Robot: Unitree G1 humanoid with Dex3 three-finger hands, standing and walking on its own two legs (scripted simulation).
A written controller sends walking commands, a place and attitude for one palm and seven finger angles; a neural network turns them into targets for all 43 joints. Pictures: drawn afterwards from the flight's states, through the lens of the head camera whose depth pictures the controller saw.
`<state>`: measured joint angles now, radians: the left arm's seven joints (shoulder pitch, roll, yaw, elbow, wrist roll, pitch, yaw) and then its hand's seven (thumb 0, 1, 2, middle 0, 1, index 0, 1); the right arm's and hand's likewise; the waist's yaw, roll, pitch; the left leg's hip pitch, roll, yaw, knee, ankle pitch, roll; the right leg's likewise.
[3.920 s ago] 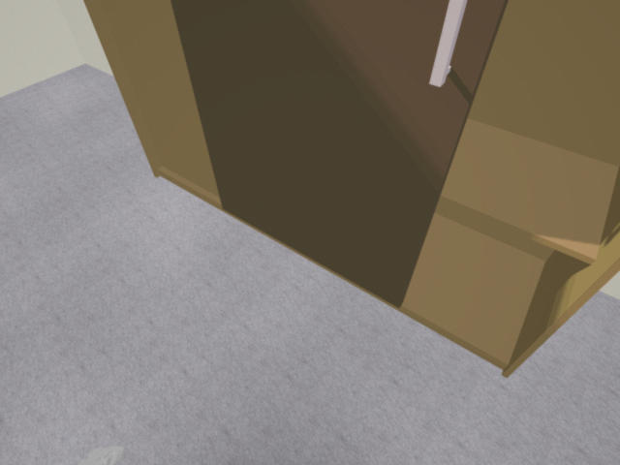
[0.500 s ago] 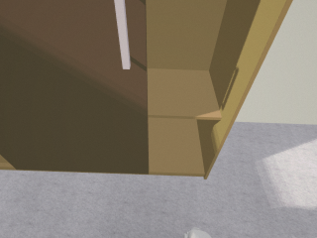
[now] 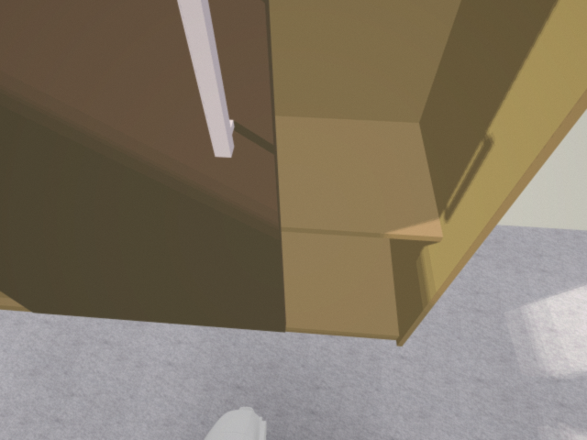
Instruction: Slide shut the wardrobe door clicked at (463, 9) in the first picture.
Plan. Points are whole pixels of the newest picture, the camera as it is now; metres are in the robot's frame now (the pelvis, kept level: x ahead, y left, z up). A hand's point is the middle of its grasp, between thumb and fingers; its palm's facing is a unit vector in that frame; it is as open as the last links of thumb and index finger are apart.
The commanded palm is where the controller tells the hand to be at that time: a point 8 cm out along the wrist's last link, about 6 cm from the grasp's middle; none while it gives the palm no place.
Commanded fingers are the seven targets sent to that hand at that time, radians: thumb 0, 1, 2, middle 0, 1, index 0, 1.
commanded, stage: come to a stop and stand still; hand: left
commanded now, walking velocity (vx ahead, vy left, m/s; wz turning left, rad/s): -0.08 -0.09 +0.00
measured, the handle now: (211, 61) +0.47 +0.13 +0.25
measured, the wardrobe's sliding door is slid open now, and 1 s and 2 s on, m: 0.38 0.38 0.38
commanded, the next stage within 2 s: look again from close up in 1.82 s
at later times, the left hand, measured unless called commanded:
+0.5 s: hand out of the picture -0.01 +0.24 -0.17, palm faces -0.01 -0.98 -0.20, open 7.4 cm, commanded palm none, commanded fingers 0.00 0.90 0.90 -0.20 -0.30 -0.20 -0.30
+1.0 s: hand out of the picture -0.03 +0.12 -0.17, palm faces +0.01 -0.99 -0.15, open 7.4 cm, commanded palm none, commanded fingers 0.00 0.90 0.90 -0.20 -0.30 -0.20 -0.30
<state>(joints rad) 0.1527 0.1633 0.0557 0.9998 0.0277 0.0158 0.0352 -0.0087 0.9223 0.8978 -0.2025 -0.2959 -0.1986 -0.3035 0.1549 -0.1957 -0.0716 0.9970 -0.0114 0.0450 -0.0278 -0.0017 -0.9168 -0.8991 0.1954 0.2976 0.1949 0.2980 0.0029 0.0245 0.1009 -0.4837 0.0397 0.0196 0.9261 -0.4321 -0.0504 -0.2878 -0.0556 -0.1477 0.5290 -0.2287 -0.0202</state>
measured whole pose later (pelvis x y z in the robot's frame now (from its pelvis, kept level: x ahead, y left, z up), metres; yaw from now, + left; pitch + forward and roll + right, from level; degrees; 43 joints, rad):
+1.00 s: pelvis -0.01 -0.02 +0.01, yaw -2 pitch -1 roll +0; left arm 0.33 0.08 0.01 1.15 0.00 0.00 0.03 0.01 0.91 0.90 -0.20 -0.30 -0.20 -0.30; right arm 0.37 -0.09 -0.01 1.18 -0.01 0.02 -0.04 0.00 -0.91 -0.90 0.20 0.30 0.20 0.30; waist -0.02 0.02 0.01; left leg -0.25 0.07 0.00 0.42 -0.16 -0.06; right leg -0.09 0.03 -0.06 0.42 -0.32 -0.05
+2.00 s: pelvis +0.02 +0.00 +0.00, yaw -3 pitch +0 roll +0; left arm 0.32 0.13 0.00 1.09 0.02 -0.04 0.06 0.01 0.90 0.90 -0.20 -0.30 -0.20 -0.30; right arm 0.25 -0.18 -0.01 1.08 -0.01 0.00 -0.03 0.00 -0.93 -0.90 0.20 0.30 0.20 0.30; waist 0.00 0.03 0.04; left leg -0.28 0.04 0.02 0.56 -0.27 0.01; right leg -0.06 0.01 -0.04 0.42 -0.35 -0.01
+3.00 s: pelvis -0.01 +0.03 -0.01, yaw -2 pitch +6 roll +1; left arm 0.39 0.19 0.13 0.01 -0.18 -0.18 0.01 0.02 0.82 0.86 -0.21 -0.35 -0.20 -0.36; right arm 0.25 -0.21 -0.02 0.76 0.01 -0.30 -0.06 0.01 -0.91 -0.90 0.20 0.30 0.20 0.30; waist -0.04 0.00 -0.07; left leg -0.49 -0.02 0.03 0.63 -0.24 0.02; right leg -0.36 -0.04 -0.03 0.67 -0.41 0.01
